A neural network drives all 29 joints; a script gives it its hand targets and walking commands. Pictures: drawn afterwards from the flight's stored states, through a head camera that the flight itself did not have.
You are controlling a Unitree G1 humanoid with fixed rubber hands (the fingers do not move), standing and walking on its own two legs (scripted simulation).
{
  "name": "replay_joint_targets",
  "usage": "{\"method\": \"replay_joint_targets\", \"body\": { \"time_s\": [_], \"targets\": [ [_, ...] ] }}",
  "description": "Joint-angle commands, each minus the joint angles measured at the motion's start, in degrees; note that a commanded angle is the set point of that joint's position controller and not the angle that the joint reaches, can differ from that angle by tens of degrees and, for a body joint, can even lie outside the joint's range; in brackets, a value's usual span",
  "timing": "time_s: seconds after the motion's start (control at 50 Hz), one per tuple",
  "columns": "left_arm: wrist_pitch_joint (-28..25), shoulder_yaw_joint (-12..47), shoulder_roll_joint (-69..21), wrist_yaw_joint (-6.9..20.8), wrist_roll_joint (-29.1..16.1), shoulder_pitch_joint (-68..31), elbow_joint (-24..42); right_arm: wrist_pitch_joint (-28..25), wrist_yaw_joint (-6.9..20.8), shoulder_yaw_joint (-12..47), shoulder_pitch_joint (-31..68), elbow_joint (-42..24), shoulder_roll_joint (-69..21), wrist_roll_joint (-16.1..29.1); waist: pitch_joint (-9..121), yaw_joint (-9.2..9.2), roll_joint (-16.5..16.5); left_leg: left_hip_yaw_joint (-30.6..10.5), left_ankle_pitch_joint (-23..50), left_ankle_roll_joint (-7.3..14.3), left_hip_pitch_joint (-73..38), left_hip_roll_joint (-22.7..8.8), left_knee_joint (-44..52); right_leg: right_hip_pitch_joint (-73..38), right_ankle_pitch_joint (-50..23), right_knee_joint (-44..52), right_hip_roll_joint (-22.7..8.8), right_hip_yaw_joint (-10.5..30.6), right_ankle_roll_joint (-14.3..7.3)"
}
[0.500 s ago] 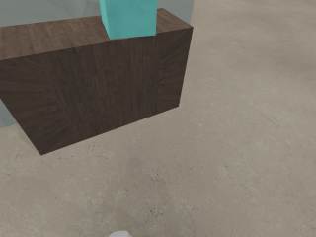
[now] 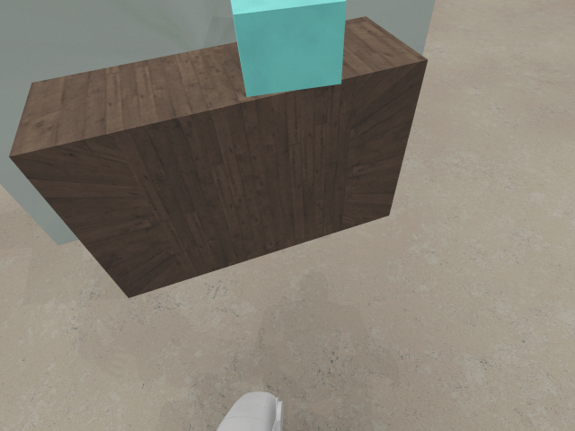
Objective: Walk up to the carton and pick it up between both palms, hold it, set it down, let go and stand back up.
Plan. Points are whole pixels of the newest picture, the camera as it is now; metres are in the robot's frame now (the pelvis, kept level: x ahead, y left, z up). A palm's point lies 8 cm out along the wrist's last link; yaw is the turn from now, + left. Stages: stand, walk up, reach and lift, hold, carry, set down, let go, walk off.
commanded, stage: walk up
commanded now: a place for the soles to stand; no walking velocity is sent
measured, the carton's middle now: (284, 32) +1.10 +0.08 +0.08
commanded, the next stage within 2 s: none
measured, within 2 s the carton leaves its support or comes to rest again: neither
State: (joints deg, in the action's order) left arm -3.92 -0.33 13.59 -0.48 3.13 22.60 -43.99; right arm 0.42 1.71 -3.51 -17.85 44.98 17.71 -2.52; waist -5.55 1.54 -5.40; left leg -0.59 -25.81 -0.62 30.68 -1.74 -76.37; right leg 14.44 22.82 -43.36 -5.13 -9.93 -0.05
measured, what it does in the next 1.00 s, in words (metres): walks ahead: left foot, then right foot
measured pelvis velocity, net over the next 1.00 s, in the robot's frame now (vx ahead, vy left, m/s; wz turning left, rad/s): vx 0.39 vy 0.02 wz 0.17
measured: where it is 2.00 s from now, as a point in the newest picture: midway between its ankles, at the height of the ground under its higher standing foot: (308, 310)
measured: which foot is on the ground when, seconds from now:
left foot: up 0.00-0.16, down 0.18-0.62, up 0.64-0.98, down 1.00-1.00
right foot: down 0.00-0.20, up 0.22-0.58, down 0.60-1.00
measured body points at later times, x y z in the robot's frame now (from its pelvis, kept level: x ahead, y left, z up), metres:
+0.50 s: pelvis +0.20 +0.03 +0.00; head +0.21 +0.05 +0.45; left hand +0.30 +0.30 -0.12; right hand +0.26 -0.23 -0.11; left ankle +0.20 +0.16 -0.71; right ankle +0.29 -0.10 -0.66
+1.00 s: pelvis +0.39 +0.02 +0.01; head +0.40 +0.03 +0.46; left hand +0.33 +0.29 -0.12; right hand +0.57 -0.20 -0.09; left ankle +0.49 +0.16 -0.71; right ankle +0.37 -0.12 -0.71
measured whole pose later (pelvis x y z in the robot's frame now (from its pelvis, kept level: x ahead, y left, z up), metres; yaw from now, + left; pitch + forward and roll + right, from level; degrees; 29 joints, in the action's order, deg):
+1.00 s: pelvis +0.39 +0.02 +0.01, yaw +10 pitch -4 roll -2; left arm -2.3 -0.9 16.7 0.3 1.9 27.8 -43.4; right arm -1.7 3.3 -2.6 -14.8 37.6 14.9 -1.8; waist -5.0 3.6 -1.8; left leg 2.1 -13.6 1.4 25.6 -4.6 -39.8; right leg 8.4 25.2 -38.2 -5.4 -11.7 0.8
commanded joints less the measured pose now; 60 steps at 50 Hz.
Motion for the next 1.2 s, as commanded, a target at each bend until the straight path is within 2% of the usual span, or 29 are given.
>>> {"method": "replay_joint_targets", "body": {
  "time_s": [0.0, 0.06, 0.1, 0.14, 0.16, 0.18, 0.2, 0.22, 0.26, 0.3, 0.38, 0.44, 0.5, 0.56, 0.58, 0.6, 0.62, 0.64, 0.68, 0.74, 0.88, 0.92, 0.96, 0.98, 1.0, 1.02, 1.04, 1.1, 1.18],
  "targets": [
    [-2.0, -3.6, 13.7, -0.7, 0.1, -2.9, 4.4, -2.0, 1.6, -0.7, 0.1, -8.9, 1.0, 1.9, -4.7, -1.12, 15.4, -4.9, 4.4, 0.5, 5.9, -5.1, 17.5, 0.6, -7.2, 27.6, -16.9, 17.2, -14.9],
    [-1.7, -3.8, 14.6, -0.4, 0.0, -2.2, 4.6, -2.8, 2.3, -0.9, 0.9, -9.8, 0.5, 1.5, 0.0, -0.87, 15.6, 1.0, 9.5, 1.5, -5.1, -3.1, 30.8, 1.5, -8.7, 23.2, -13.0, 7.2, -12.6],
    [-1.0, -3.7, 15.0, -0.3, -0.7, -0.9, 4.3, -3.2, 2.2, -1.5, -0.6, -9.7, 0.8, 0.7, 2.1, -1.31, 12.8, 5.1, 13.7, 2.2, -13.8, -0.8, 34.9, 3.7, -6.7, 19.4, -13.6, 5.3, -12.4],
    [0.2, -2.7, 13.0, 0.0, -0.8, 0.9, 4.5, -3.7, 1.1, -3.1, -8.5, -8.2, 3.8, 0.0, 5.8, -4.93, 5.5, 6.4, 15.7, 3.4, -27.1, 3.0, 38.5, 7.7, -9.5, 6.3, -11.3, 1.3, -9.7],
    [0.7, -1.5, 10.1, 0.4, -0.6, 4.1, 4.5, -3.8, 0.2, -4.3, -14.2, -6.7, 6.4, -0.1, 10.0, -7.35, -2.2, 4.6, 11.5, 4.5, -34.8, 4.1, 38.7, 10.3, -11.8, -8.2, -7.5, -2.1, -7.3],
    [1.1, 0.2, 6.4, 1.0, -0.6, 6.0, 5.8, -4.0, -0.8, -4.9, -17.7, -6.8, 10.0, -1.0, 13.4, -8.93, -12.2, -14.4, -2.0, 8.7, -40.8, -6.9, 42.0, 19.4, 1.0, -25.0, -3.7, -2.5, -4.3],
    [1.9, -1.1, 9.6, 1.4, -1.8, 6.1, 9.2, -3.6, -1.8, -5.3, -16.6, -9.6, 15.0, -0.1, 13.0, -8.96, -13.1, -44.7, -16.2, 15.4, -37.9, -19.0, 58.0, 26.4, 11.0, -30.3, 2.4, 3.1, -1.8],
    [3.4, -2.7, 13.6, 1.3, -1.2, 0.6, 9.7, -3.0, -2.8, -5.4, -14.4, -9.5, 15.3, 1.4, 9.6, -9.57, -5.1, -50.5, -25.0, 18.2, -32.4, -21.5, 64.1, 27.2, 10.3, -35.7, 0.0, 8.5, -1.5],
    [3.6, -2.5, 12.5, 1.3, -0.8, -3.6, 11.1, -3.3, -3.3, -3.8, -10.1, -10.7, 13.7, 1.7, 0.4, -7.82, -2.6, -41.3, -10.4, 15.7, -24.5, -19.7, 62.8, 28.9, 3.9, -38.1, -2.0, 11.2, -0.9],
    [3.3, -2.4, 10.4, 1.5, -0.7, -0.5, 9.7, -3.7, -3.1, -3.2, -4.9, -11.3, 12.0, 0.7, -1.7, -4.66, -5.7, -30.8, -1.0, 16.5, -15.7, -18.0, 59.8, 24.5, 3.6, -34.8, -3.5, 11.3, -0.2],
    [3.8, -3.2, 9.3, 2.4, -1.6, 0.7, 10.0, -4.7, -2.6, -1.5, -0.3, -10.5, 9.3, 0.3, -2.3, -2.01, -7.2, -22.8, -4.6, 17.0, -8.1, -16.5, 60.8, 19.5, 1.4, -25.7, -4.6, 13.0, 0.8],
    [3.2, -3.6, 8.3, 3.2, -1.6, -2.2, 10.9, -5.0, -2.7, -1.5, -0.9, -9.5, 9.3, -0.1, -2.8, -2.68, -6.7, -19.1, -3.9, 16.5, -7.9, -16.1, 59.7, 17.5, -0.3, -14.6, -4.0, 10.9, 0.4],
    [1.7, -4.2, 7.5, 3.5, -1.7, -1.8, 11.2, -4.6, -2.3, -1.5, -1.2, -8.4, 9.4, -0.2, -1.2, -2.33, -4.1, -12.4, -1.7, 14.0, -6.0, -13.6, 54.6, 9.1, -4.0, -4.0, -0.6, 6.6, -0.8],
    [0.0, -6.2, 9.6, 2.4, -0.9, 11.7, 7.6, -3.6, -1.2, 0.0, -0.7, -8.1, 5.9, 0.1, 4.8, 4.89, 7.0, -2.9, 1.1, 9.0, 4.3, -6.6, 33.4, -15.2, -9.6, 5.1, 4.8, 3.5, -2.3],
    [-0.3, -7.1, 13.8, 1.6, -0.1, 15.2, 7.6, -3.7, -0.7, 1.7, -3.3, -9.0, 1.4, 0.3, 8.7, 6.5, 17.2, 3.4, 3.6, 5.4, 9.2, -1.9, 16.0, -20.6, 1.4, 9.7, -3.5, 16.4, -5.3],
    [-0.3, -7.5, 19.3, 0.7, 0.3, 13.9, 10.0, -3.2, -0.4, 1.8, -4.8, -11.3, 0.7, 1.0, 8.1, 5.08, 24.6, 3.7, -8.1, 1.7, 15.1, 3.7, 3.2, -17.2, 21.3, 27.4, -19.5, 47.2, -12.8],
    [0.3, -7.5, 20.0, 0.0, -0.8, 10.2, 9.6, -1.8, -0.7, 0.4, -3.9, -11.6, 5.6, 0.3, 5.3, 3.73, 17.9, -1.6, -8.5, 1.7, 16.6, 0.5, -2.0, -13.7, 33.1, 33.9, -24.0, 58.0, -17.9],
    [0.4, -6.5, 17.8, -0.5, -1.4, 8.2, 10.3, -1.1, -0.7, -0.1, -0.1, -11.9, 7.5, -0.1, 0.5, 3.95, 13.7, -3.1, -4.2, 1.2, 18.7, -1.7, -4.9, -11.1, 32.3, 34.0, -23.4, 55.4, -17.4],
    [0.1, -5.4, 15.9, -1.0, -0.9, 6.2, 9.9, -1.2, -0.8, 0.1, 1.0, -11.1, 6.0, 0.2, -3.8, 3.26, 14.0, -3.0, -0.5, 0.8, 18.4, -3.9, -2.7, -7.0, 15.1, 30.5, -20.9, 41.6, -16.7],
    [-0.5, -3.8, 13.3, -0.6, -0.8, 1.5, 8.6, -1.7, 0.2, -0.1, -2.6, -10.2, 4.3, 0.8, -3.3, 0.07, 14.0, -3.4, 1.6, 0.1, 9.5, -4.9, 5.6, -0.8, 1.1, 29.0, -17.5, 28.0, -16.2],
    [-0.7, -3.9, 13.7, 0.1, -1.3, 0.3, 6.8, -2.9, 1.8, -0.5, 0.3, -10.9, 1.7, 1.3, -0.9, -0.56, 16.9, 3.3, 11.5, 1.3, -7.0, -3.0, 32.2, 3.6, -4.7, 25.9, -11.5, 11.0, -13.1],
    [-0.1, -3.8, 13.8, 0.4, -1.3, 0.9, 6.6, -3.3, 1.5, -1.0, -1.5, -10.8, 1.7, 0.9, 0.6, -1.72, 13.8, 5.3, 14.9, 2.2, -15.2, -1.5, 37.2, 7.3, -3.2, 21.8, -11.9, 9.5, -12.1],
    [0.8, -2.8, 11.6, 0.8, -1.3, 3.3, 6.6, -3.7, 0.4, -2.4, -7.2, -9.5, 4.0, 0.1, 3.1, -4.32, 5.8, 5.7, 14.3, 3.6, -25.8, 1.5, 39.2, 11.3, -2.6, 12.0, -10.0, 6.8, -9.7],
    [1.2, -2.1, 9.7, 1.1, -1.2, 5.6, 6.8, -4.0, -0.2, -3.2, -11.3, -8.6, 5.8, -0.6, 6.2, -6.15, 0.1, 0.9, 8.7, 5.1, -32.0, -0.1, 41.5, 13.8, -3.7, 0.3, -6.8, 3.0, -7.2],
    [1.3, -0.7, 5.6, 1.5, -1.3, 7.2, 8.8, -4.3, -1.2, -4.2, -15.4, -9.1, 10.6, -1.0, 9.6, -8.34, -11.9, -20.4, -6.0, 9.6, -36.4, -14.0, 51.0, 20.4, 2.8, -19.4, -0.3, -1.1, -3.3],
    [2.8, -2.0, 9.3, 1.6, -1.1, 6.6, 10.3, -3.7, -2.2, -4.4, -15.2, -9.7, 14.6, 0.1, 8.9, -8.59, -8.8, -42.2, -18.3, 15.8, -33.4, -23.7, 62.2, 26.2, 12.6, -27.3, 3.6, 5.5, -1.2],
    [4.2, -3.3, 12.5, 1.3, -0.6, 2.9, 10.3, -3.3, -3.0, -4.1, -13.2, -9.8, 13.6, 1.3, 4.6, -8.46, -3.0, -44.1, -22.0, 16.7, -29.3, -24.9, 64.5, 27.7, 11.2, -31.4, 0.9, 9.2, -0.8],
    [3.9, -3.3, 10.6, 1.3, -0.7, 2.1, 9.3, -3.7, -3.4, -2.6, -8.5, -10.4, 11.1, 0.5, -0.8, -6.15, -4.0, -27.6, 0.6, 15.3, -22.7, -21.6, 61.2, 27.3, 3.9, -33.4, -1.1, 11.6, -0.2],
    [3.9, -3.8, 8.9, 2.3, -1.3, 3.5, 8.5, -4.5, -2.9, -1.1, -1.6, -10.1, 8.3, 0.2, -1.8, -2.81, -5.9, -16.1, 5.6, 16.3, -14.7, -18.6, 61.1, 20.8, 1.1, -26.2, -1.8, 12.5, 0.7]
  ]
}}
